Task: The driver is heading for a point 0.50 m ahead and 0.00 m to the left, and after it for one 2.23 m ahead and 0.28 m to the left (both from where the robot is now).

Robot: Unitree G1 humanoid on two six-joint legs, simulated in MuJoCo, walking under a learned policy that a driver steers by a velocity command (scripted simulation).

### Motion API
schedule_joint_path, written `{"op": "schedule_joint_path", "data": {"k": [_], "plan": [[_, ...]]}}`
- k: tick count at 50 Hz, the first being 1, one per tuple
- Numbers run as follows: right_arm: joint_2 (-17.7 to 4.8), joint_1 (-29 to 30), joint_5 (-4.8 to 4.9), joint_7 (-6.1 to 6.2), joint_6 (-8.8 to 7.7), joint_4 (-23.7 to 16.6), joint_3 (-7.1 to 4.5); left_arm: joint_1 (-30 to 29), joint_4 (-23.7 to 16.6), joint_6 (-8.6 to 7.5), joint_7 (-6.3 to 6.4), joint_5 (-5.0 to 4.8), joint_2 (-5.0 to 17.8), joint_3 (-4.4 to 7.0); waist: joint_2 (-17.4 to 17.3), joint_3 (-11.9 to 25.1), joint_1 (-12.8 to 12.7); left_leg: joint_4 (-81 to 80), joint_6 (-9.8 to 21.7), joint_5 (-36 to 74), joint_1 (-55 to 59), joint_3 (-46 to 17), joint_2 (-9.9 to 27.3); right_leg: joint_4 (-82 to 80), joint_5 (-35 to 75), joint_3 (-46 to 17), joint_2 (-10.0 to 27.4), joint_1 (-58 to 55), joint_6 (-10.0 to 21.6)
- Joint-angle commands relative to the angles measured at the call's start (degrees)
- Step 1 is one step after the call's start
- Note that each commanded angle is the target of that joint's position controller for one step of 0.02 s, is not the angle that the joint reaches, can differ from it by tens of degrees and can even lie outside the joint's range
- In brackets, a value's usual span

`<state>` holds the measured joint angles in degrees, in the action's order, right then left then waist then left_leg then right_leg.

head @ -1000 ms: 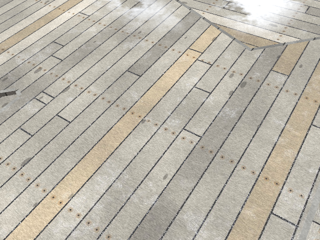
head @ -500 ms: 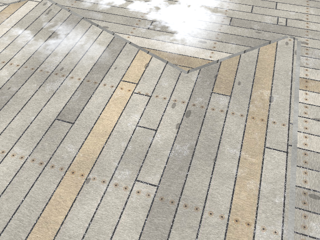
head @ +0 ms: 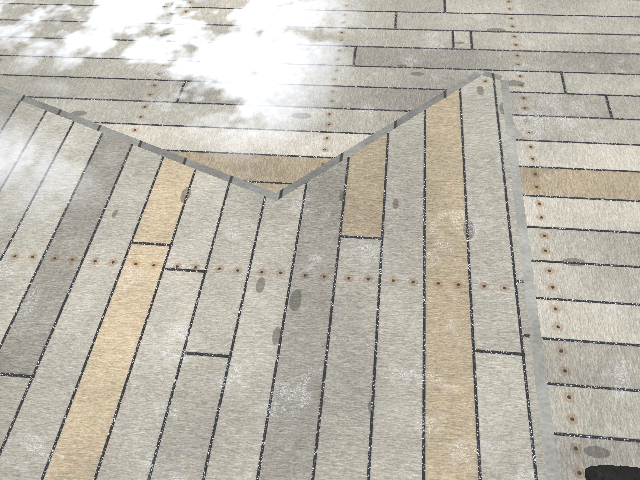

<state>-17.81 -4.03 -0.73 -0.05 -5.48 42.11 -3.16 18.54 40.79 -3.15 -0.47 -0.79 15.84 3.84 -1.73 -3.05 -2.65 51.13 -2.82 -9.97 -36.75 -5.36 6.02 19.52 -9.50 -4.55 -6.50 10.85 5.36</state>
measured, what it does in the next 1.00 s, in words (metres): walks ahead: left foot, then right foot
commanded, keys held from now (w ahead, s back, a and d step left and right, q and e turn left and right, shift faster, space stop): w+e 0.30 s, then w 0.16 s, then w+q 0.54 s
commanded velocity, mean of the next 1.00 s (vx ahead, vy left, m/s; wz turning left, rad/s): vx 0.50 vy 0.00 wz -0.11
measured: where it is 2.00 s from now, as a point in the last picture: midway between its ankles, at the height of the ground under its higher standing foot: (335, 234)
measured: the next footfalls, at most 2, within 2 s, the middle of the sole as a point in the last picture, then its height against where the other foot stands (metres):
left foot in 0.22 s outside the picture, level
right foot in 0.70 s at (448, 453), level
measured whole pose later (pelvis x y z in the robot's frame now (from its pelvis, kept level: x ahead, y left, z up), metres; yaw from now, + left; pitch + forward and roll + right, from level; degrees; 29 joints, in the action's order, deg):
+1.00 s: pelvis +0.52 -0.06 +0.00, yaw -3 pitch +1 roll -2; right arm -18.3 -10.1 1.4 -0.8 -1.6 43.8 -4.0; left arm 18.7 45.0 -5.4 -0.2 0.7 15.7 4.5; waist -3.0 -1.2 -2.8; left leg 54.6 -1.1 -7.2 -38.6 -3.3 6.2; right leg 15.1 -11.9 9.3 -0.9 4.0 1.1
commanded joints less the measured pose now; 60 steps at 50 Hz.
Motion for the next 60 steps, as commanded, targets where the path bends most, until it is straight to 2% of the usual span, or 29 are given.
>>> {"op": "schedule_joint_path", "data": {"k": [1,4,7,10,11,12,13,14,15,16,17,18,20,22,26,31,33,35,36,37,38,39,41,43,46,50,56,59,60], "plan": [[-2.3,3.5,0.08,-0.17,-0.36,-3.8,-0.26,-0.5,-4.0,-0.55,1.2,-0.33,10.2,2.84,5.3,3.0,0.2,-12.1,-1.3,11.1,4.4,2.3,-3.2,-6.2,10.7,-9.6,11.2,2.5,8.2],[-2.9,7.8,0.9,-0.8,-0.96,-5.3,-0.26,2.0,-2.9,-0.2,1.31,-0.55,10.5,2.99,6.7,2.5,-1.6,-18.8,-0.7,15.4,7.5,2.1,-5.3,-4.9,6.2,-12.1,12.0,2.1,6.8],[-4.9,8.3,1.13,-1.42,-1.76,-5.9,-1.0,3.1,-2.3,0.36,1.63,-0.78,9.7,2.9,7.6,2.7,-1.1,-23.0,0.8,11.8,8.4,0.3,-5.9,-0.4,4.2,-17.1,13.9,-2.9,6.0],[-6.9,0.8,1.17,-1.26,-2.66,-4.2,-2.38,1.0,-2.8,0.99,1.82,-0.55,8.9,2.75,9.8,4.7,3.3,-26.5,3.8,7.0,17.9,1.7,-6.3,6.4,8.8,-19.4,13.2,-4.1,4.0],[-8.8,-5.5,0.39,-0.89,-2.96,-3.2,-3.22,0.6,-3.4,0.91,1.6,-0.19,6.4,1.8,8.2,10.1,6.4,-26.0,6.3,6.7,29.4,-0.8,-2.5,15.8,9.1,-16.8,10.2,-1.0,2.1],[-12.0,-14.2,0.01,-0.36,-2.7,-2.5,-3.95,2.2,-4.6,0.82,1.59,1.08,2.9,0.47,-0.3,18.8,8.7,-25.4,9.4,3.1,44.7,-12.1,8.0,32.4,-5.3,-10.7,5.3,7.5,-0.4],[-14.9,-17.0,-0.11,-0.91,-1.93,-0.2,-4.66,9.8,-6.3,0.34,1.61,-1.5,2.0,0.02,-21.1,22.1,4.4,-32.2,18.6,-12.9,57.5,-40.5,18.8,49.1,-25.7,-5.9,0.4,28.4,-3.2],[-8.6,-13.8,1.06,-1.14,-1.66,-1.8,-3.31,8.7,-4.1,0.44,1.85,-2.08,8.4,1.1,-11.0,15.7,5.7,-34.9,16.9,-23.1,53.0,-39.7,17.7,55.2,-22.4,-7.4,5.2,34.0,-4.2],[-5.4,-11.9,1.07,-0.8,-1.15,-2.4,-2.44,2.4,-4.7,0.78,1.71,-1.47,10.7,1.78,-5.6,9.5,7.1,-34.8,14.2,-19.9,46.7,-28.8,15.0,56.1,-17.0,-5.6,7.1,34.7,-4.5],[-4.7,-9.9,0.42,-0.88,-0.89,-2.2,-1.97,-0.4,-5.1,0.93,1.72,-0.75,9.5,1.63,-1.5,5.9,6.2,-35.8,13.2,-11.7,39.6,-22.0,12.2,54.3,-13.3,-4.3,8.8,32.3,-4.8],[-3.5,-8.9,0.13,-0.92,-0.81,-1.5,-1.57,-2.6,-5.7,0.82,1.61,0.08,8.4,1.69,-0.9,3.4,5.5,-37.0,13.0,-6.0,35.1,-17.2,9.8,51.0,-10.9,-4.4,10.1,31.1,-4.6],[-3.6,-8.9,-0.29,-0.89,-1.01,-0.9,-1.4,-2.1,-6.0,0.79,1.2,-0.3,7.0,1.45,-3.2,2.8,4.2,-38.2,13.0,-1.9,31.8,-13.8,8.6,49.2,-9.5,-4.2,11.1,28.2,-4.5],[-3.4,-9.5,0.3,-1.03,-1.49,0.4,-1.46,-1.5,-5.8,0.96,0.86,-0.7,4.8,0.94,-4.1,2.8,3.5,-40.3,14.2,2.7,30.3,-9.3,7.4,45.4,-9.3,-2.8,11.4,26.9,-4.7],[-5.4,-10.2,0.72,-1.03,-1.74,1.5,-1.98,-4.1,-7.0,0.91,0.81,-0.24,3.4,0.28,-3.5,1.8,3.4,-42.0,15.9,7.5,30.0,-6.9,8.5,39.7,-7.3,-2.2,11.8,28.7,-5.1],[-7.1,-11.7,2.03,-0.84,-0.63,3.1,-2.1,-11.6,-8.8,-0.68,-0.16,0.59,2.1,-0.85,-1.7,1.1,5.4,-42.6,14.9,13.6,30.0,-1.1,5.6,24.0,3.8,2.2,12.0,25.9,-5.7],[-9.2,-17.2,2.77,-0.61,0.88,5.5,-2.33,-18.6,-10.9,-2.06,-1.4,-0.41,3.4,-0.53,-3.2,0.6,7.0,-39.3,13.2,13.6,32.4,-2.7,7.0,12.4,7.0,3.4,8.7,19.3,-5.5],[-9.9,-16.9,2.9,-0.31,1.48,5.9,-2.5,-16.2,-10.5,-2.45,-1.48,-0.49,5.3,0.35,-4.2,1.7,4.3,-35.9,11.8,15.4,33.3,-3.9,7.9,8.8,5.4,3.3,7.9,13.5,-4.0],[-7.9,-16.3,2.47,-0.16,1.48,5.5,-1.67,-4.1,-7.1,-2.44,-0.55,0.43,9.3,2.63,-2.8,9.4,-2.4,-21.1,8.6,21.4,27.6,-0.2,3.2,6.8,6.6,3.2,8.6,-6.8,-1.0],[-3.3,-15.8,0.61,-0.19,1.18,3.3,0.06,6.1,-6.1,-2.02,0.36,1.7,14.0,3.83,5.2,19.0,-6.2,-2.4,5.9,4.2,16.2,2.8,-1.2,8.9,7.4,-9.5,21.4,-23.3,2.9],[0.7,-22.5,1.94,-0.11,0.36,2.4,1.19,6.7,-5.8,-1.39,0.11,2.33,16.0,3.86,19.3,24.9,-2.5,13.5,3.8,-24.3,-0.9,2.5,-7.4,1.7,-5.9,-32.6,32.1,-33.0,10.3],[-5.6,-20.1,3.3,-0.1,0.28,3.3,-0.44,5.5,-5.7,-1.43,-0.06,1.56,10.8,2.68,13.4,19.6,-3.7,20.5,3.7,-22.5,-6.1,-1.7,-4.6,-1.2,-13.3,-33.0,30.2,-28.3,9.4],[-7.2,-16.4,3.65,-0.2,0.39,2.2,-1.11,2.4,-5.4,-1.63,-0.08,0.77,8.0,1.71,11.4,12.4,-3.0,21.2,4.0,-17.3,-8.5,-1.0,-2.5,-2.1,-11.6,-23.8,28.2,-22.4,7.6],[-5.7,-13.3,2.32,0.06,1.17,2.0,-1.35,-3.3,-4.7,-2.03,-0.55,1.08,5.1,0.84,7.2,6.1,0.1,17.6,3.6,-10.1,-5.1,-0.2,0.5,-5.9,-2.7,-13.2,23.3,-11.1,5.9],[-3.5,-14.6,2.69,-0.13,2.59,2.0,-1.19,-6.2,-3.8,-3.02,-0.55,1.42,4.3,0.96,8.6,4.0,2.7,15.8,2.7,-6.9,-0.3,-0.5,2.0,-9.5,3.0,-7.5,22.6,-4.4,6.1],[-1.9,-12.3,2.2,-0.15,3.9,0.7,-1.14,-6.7,-2.1,-3.79,0.06,1.61,5.5,1.66,5.4,1.9,3.7,11.8,1.7,-1.7,-2.4,-0.9,2.1,-12.2,8.3,-0.4,22.3,-3.3,6.3],[-0.9,-5.9,2.02,-1.55,3.45,-1.5,-0.48,-5.4,-0.2,-3.44,0.78,1.44,7.8,2.54,4.7,0.0,1.8,-2.3,1.8,9.3,-1.5,1.4,1.5,-12.8,11.4,8.2,20.9,-4.3,4.9],[-1.6,3.6,1.99,-3.33,3.55,-6.2,-0.34,-1.2,2.8,-1.81,1.13,-0.28,10.7,3.69,4.1,-2.6,-0.9,-13.1,5.3,7.3,-1.8,5.9,-0.1,-9.9,14.3,13.3,23.6,-12.7,2.8],[-4.1,0.3,1.82,-3.56,3.94,-6.9,-1.71,-1.8,3.0,-0.5,1.42,-1.01,13.1,4.31,6.2,1.7,2.4,-14.3,8.6,-1.2,6.8,10.8,-5.2,1.5,38.8,16.0,23.4,-16.0,0.8],[-6.1,-6.8,2.04,-3.32,4.09,-5.2,-3.06,-2.7,2.9,0.07,1.53,-1.31,13.3,4.24,5.9,5.7,6.8,-16.7,10.4,-0.6,16.4,12.5,-8.2,11.6,45.1,17.8,21.8,-14.1,-0.5]]}}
